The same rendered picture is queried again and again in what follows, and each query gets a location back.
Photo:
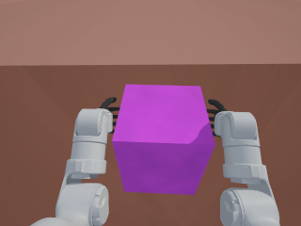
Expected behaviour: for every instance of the robot left upper arm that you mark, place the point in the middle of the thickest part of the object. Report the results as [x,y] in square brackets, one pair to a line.
[80,204]

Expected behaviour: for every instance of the left robot forearm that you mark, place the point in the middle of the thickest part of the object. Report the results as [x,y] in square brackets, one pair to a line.
[91,128]

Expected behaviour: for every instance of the robot right upper arm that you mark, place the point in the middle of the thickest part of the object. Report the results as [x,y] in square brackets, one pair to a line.
[241,206]

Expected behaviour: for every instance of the right robot hand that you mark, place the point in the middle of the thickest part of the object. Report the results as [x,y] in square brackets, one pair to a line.
[220,108]

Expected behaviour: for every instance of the left robot hand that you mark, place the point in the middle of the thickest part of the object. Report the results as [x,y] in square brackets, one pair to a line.
[105,105]

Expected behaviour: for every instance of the right robot forearm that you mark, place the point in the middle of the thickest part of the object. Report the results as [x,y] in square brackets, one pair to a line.
[242,153]

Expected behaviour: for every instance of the carton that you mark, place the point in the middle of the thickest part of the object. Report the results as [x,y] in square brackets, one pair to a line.
[163,139]

